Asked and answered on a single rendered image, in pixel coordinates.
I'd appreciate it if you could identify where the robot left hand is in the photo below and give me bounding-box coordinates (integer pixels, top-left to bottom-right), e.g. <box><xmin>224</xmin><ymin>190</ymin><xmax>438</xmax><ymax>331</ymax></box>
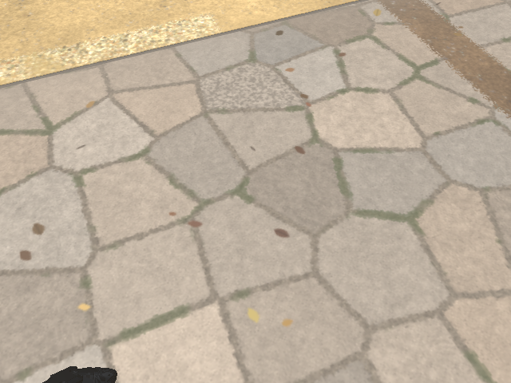
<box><xmin>42</xmin><ymin>366</ymin><xmax>117</xmax><ymax>383</ymax></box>

